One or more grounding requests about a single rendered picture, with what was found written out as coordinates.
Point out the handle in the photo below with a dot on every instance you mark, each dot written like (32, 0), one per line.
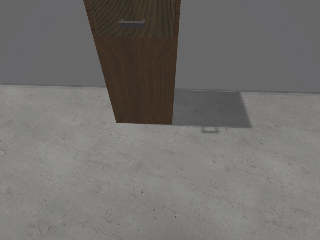
(132, 24)

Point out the cabinet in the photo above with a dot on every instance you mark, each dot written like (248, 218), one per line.
(140, 74)

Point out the drawer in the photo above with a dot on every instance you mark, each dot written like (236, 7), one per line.
(159, 16)

